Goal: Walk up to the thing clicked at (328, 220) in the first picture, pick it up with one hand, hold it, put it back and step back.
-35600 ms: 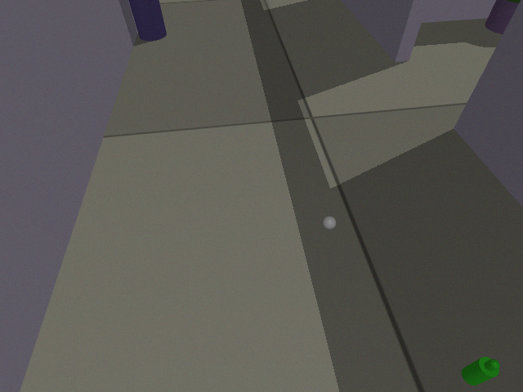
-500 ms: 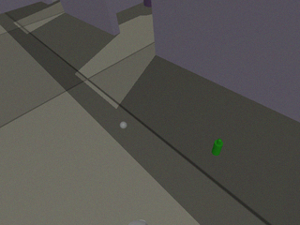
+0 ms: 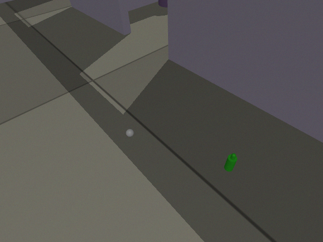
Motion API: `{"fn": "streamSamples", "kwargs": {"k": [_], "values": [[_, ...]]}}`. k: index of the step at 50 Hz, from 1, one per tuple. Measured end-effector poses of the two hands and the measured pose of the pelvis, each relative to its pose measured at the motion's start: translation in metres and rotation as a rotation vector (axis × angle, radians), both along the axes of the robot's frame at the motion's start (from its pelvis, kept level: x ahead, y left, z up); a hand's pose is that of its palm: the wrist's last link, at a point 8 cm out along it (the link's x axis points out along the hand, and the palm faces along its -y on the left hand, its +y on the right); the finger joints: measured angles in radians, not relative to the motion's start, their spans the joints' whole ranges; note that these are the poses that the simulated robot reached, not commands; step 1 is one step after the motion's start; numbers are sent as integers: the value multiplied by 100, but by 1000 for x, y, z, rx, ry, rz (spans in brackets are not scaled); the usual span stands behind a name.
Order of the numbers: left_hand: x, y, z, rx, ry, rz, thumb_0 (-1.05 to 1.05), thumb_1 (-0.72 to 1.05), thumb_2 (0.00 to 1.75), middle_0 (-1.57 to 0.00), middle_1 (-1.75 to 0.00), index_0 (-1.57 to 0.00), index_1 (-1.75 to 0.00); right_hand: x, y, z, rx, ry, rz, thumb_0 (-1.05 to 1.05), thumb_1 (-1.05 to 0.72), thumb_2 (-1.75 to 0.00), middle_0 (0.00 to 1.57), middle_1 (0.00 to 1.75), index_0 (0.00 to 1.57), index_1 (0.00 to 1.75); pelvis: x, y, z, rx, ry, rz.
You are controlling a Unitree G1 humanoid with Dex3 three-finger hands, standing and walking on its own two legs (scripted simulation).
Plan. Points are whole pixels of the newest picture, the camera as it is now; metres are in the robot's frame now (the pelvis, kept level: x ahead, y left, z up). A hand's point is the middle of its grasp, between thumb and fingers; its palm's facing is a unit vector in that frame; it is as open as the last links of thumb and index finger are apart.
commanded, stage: step back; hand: left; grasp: from above
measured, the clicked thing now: (129, 132) +1.03 +0.33 -0.72
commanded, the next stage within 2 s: stand in 0.42 s
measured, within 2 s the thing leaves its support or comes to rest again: neither
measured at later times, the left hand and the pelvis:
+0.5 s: hand out of the picture +0.12 +0.31 -0.14, palm faces +0.05 -0.93 -0.37, open 7.4 cm; pelvis +0.04 +0.04 +0.01, yaw +2 degrees
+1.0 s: hand out of the picture +0.10 +0.28 -0.12, palm faces +0.02 -0.94 -0.35, open 7.4 cm; pelvis +0.03 +0.03 +0.03, yaw +2 degrees
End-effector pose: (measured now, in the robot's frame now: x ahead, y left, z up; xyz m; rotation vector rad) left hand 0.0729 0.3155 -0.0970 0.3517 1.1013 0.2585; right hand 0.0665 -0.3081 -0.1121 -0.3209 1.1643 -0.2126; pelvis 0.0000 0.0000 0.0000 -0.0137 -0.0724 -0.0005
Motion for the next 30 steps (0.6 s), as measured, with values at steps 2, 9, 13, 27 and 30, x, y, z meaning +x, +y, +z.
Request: {"fn": "streamSamples", "kwargs": {"k": [2, 9, 13, 27, 30], "values": [[0, -5, -1, -1, 5, 9, 1, 90, 90, -20, -30, -21, -30, 8, -1, -4, 1, 12, 5, 1, -90, -90, 20, 30, 20, 30, 4, -2, 0, -4, 6, 11], [2, 2, 4, 2, 20, 44, 1, 90, 89, -20, -30, -21, -30, 24, 6, -7, 2, 69, 50, 1, -90, -90, 20, 29, 20, 30, 15, 7, 3, 14, 29, 38], [6, 23, -2, 10, 41, 63, 1, 90, 89, -20, -30, -21, -30, 27, 17, -8, -15, 91, 56, 1, -90, -90, 20, 29, 20, 30, 20, 20, -1, 26, 34, 52], [39, 37, -7, -51, 73, 50, 1, 90, 90, -20, -30, -21, -30, 69, 59, 9, 13, 26, 54, 1, -90, -90, 20, 30, 21, 30, 43, 41, 12, 9, 33, 32], [44, 31, -6, -71, 67, 40, 1, 90, 90, -20, -30, -21, -30, 81, 62, 15, 13, -2, 65, 1, -90, -90, 20, 30, 21, 30, 45, 42, 15, 11, 27, 30]]}}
